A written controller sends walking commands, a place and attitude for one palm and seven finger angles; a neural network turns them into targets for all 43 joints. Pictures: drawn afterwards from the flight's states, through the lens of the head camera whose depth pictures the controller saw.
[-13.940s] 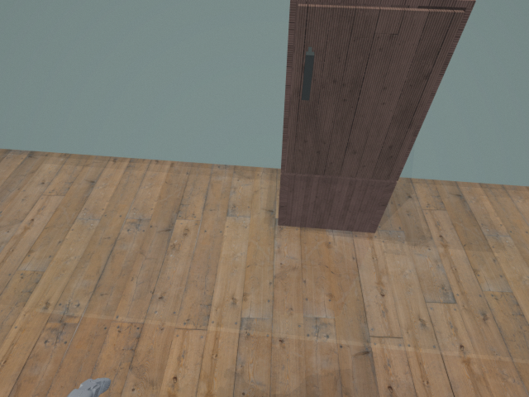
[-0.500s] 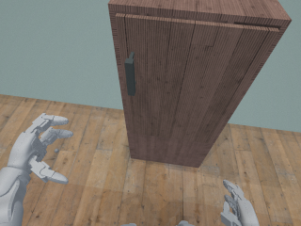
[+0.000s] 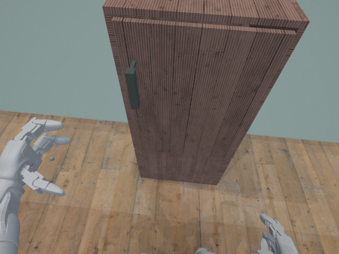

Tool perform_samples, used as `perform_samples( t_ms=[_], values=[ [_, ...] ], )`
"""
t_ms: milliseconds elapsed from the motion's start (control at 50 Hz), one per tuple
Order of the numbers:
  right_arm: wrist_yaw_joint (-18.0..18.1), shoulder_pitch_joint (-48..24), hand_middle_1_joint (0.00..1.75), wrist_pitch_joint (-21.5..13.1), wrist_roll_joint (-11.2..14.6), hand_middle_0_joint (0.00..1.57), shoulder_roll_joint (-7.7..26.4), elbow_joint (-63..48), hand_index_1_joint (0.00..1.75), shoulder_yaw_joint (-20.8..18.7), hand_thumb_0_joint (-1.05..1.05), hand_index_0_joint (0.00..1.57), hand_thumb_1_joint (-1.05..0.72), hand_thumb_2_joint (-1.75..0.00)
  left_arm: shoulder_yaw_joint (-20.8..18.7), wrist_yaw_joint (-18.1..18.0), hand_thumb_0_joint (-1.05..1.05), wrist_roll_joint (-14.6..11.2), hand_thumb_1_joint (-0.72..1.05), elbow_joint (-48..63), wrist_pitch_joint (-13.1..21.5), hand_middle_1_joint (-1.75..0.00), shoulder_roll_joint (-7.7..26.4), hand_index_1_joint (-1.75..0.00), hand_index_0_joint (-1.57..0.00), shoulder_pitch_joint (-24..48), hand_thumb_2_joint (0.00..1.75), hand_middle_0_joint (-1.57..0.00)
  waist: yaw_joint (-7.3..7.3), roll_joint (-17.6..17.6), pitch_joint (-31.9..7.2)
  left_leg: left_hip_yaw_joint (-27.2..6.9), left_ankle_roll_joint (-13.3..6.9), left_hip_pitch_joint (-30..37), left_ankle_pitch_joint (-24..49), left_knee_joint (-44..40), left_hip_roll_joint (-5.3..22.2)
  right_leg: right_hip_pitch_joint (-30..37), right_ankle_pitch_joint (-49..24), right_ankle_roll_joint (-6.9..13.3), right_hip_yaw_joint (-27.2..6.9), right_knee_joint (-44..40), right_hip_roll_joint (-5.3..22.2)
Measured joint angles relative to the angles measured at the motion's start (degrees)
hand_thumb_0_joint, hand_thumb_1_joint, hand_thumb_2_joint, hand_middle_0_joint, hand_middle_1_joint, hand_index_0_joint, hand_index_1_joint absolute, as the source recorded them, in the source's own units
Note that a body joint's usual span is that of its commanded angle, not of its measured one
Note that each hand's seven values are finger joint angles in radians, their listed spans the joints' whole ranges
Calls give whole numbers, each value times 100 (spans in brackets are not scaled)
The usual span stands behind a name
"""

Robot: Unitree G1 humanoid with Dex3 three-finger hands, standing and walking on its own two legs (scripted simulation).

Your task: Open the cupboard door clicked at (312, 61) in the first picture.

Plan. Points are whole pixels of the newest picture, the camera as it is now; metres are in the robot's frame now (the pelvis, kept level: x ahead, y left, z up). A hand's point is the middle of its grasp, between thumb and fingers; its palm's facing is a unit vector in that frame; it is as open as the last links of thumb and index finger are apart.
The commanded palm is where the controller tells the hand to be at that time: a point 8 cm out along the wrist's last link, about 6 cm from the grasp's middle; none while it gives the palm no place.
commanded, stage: raise the hand with hooked fingers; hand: left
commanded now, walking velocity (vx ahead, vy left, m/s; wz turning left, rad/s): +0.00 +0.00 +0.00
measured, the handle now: (134, 85) +0.54 +0.13 +0.06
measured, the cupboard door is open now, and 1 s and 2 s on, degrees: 0 0 0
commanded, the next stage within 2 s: move the hooked fingers beside the handle in 0.20 s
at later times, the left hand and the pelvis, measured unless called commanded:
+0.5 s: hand (58, 155) +0.30 +0.26 +0.08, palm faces -0.03 -1.00 -0.03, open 14.0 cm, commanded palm +0.28 +0.31 +0.08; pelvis -0.01 -0.01 +0.00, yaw +1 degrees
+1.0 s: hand (78, 129) +0.37 +0.24 +0.08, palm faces -0.05 -1.00 -0.03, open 14.0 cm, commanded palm +0.34 +0.29 +0.08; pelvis -0.01 +0.00 +0.00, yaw +0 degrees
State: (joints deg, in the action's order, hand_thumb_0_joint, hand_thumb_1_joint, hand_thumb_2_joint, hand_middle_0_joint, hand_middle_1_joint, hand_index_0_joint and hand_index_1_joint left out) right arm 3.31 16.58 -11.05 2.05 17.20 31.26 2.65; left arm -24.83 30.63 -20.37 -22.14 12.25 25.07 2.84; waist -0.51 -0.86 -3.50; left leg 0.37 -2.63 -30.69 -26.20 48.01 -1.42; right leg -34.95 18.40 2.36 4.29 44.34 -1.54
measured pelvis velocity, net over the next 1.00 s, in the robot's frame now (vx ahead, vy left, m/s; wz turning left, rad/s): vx -0.01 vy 0.00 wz -0.01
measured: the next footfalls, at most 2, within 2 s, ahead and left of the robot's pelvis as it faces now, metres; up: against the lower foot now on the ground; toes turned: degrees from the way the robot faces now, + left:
none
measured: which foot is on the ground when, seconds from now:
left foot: down 0.00-1.00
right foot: down 0.00-1.00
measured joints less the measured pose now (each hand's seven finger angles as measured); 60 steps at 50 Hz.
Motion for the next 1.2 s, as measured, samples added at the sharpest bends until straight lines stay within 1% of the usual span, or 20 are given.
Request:
perform_samples(
  t_ms=[80, 220, 340, 440, 520, 600, 700, 780, 860, 1020, 1100, 1200],
  values=[
    [10, -21, 30, 11, 13, 20, -28, 3, 30, 15, 2, 21, -91, -90, 19, -54, -2, 35, -50, 1, 55, -120, -6, -120, -30, 5, 30, -30, 7, -23, 17, -35, 20, 15, 9, 6, 11, 32, -8, 22, 35, -12, -8],
    [43, -88, 30, 31, 34, 20, -78, 15, 30, 83, 2, 21, -91, -90, 48, 82, -2, -14, -50, -151, -4, -120, 33, -120, -30, 47, 30, -30, 32, -79, -10, -45, 40, 43, 34, -11, 21, 59, -27, 44, 46, -25, -18],
    [53, -113, 30, 15, 38, 20, -81, 10, 30, 99, 2, 21, -91, -90, 45, 85, -2, -18, -50, -243, 24, -120, 17, -120, -30, 127, 30, -30, 55, -87, -4, -56, 52, 21, 45, 14, 25, 43, -38, 57, 59, -7, -20],
    [98, -129, 30, 15, 40, 20, -49, 63, 30, 102, 2, 21, -91, -90, 141, 75, -2, 35, -50, -473, 60, -120, 2, -120, -30, 431, 30, -30, 66, -80, 21, -83, 54, -48, 50, 75, 11, -10, -37, 57, 87, 41, -1],
    [131, -146, 30, 38, 50, 20, -38, 111, 30, 110, 2, 21, -91, -90, 218, 14, -2, 135, -50, -808, 58, -120, 31, -121, -30, 854, 30, -30, 30, -44, 64, -97, 54, -140, 55, 132, 0, -92, -41, 60, 104, 89, 13],
    [129, -116, 30, 64, 40, 20, -43, 131, 30, 105, 2, 21, -91, -90, 301, -68, -2, 250, -50, -1020, 56, -120, 56, -121, -30, 1206, 30, -30, -38, -9, 79, -71, 50, -215, 67, 142, -8, -182, -53, 57, 80, 116, 21],
    [80, 24, 30, 123, 26, 20, -53, 113, 30, 87, 2, 21, -91, -90, 345, -146, -2, 294, -50, -1087, 91, -120, 25, -120, -30, 1359, 30, -30, -126, -7, 1, 4, 38, -225, 68, 87, -4, -235, -60, 41, 3, 105, 11],
    [34, 113, 30, 229, 22, 20, -53, 101, 30, 90, 2, 21, -91, -90, 279, -241, -2, 329, -50, -1287, 66, -120, 31, -120, -30, 1454, 30, -30, -181, -11, -43, 67, 25, -230, 64, 48, -2, -278, -55, 28, -60, 107, 3],
    [13, 184, 30, 328, 13, 20, -54, 95, 30, 82, 2, 21, -91, -90, 189, -334, -2, 406, -50, -1525, 77, -120, 90, -120, -30, 1577, 30, -30, -207, 0, -40, 90, 20, -286, 63, 45, 5, -345, -60, 24, -83, 112, -6],
    [29, 254, 30, 438, 7, 20, -40, 231, 30, 39, 2, 21, -91, -90, 315, -313, -2, 452, -50, -1806, 320, -120, 52, -120, -30, 2010, 30, -30, -192, 2, -35, 47, 15, -408, 45, 107, -2, -432, -49, 17, -40, 130, 5],
    [16, 234, 30, 504, 8, 20, -43, 240, 30, 39, 2, 21, -91, -90, 383, -339, -2, 512, -50, -2057, 306, -120, 46, -120, -30, 2260, 30, -30, -238, 9, -74, 54, 9, -457, 46, 110, -10, -486, -48, 11, -48, 141, 13],
    [-19, 225, 30, 587, -11, 20, -56, 174, 30, 36, 1, 21, -91, -90, 361, -468, -2, 634, -50, -2342, 306, -120, 76, -120, -30, 2501, 30, -30, -308, 21, -98, 87, 5, -533, 42, 125, -2, -578, -53, 8, -78, 164, 3]
  ],
)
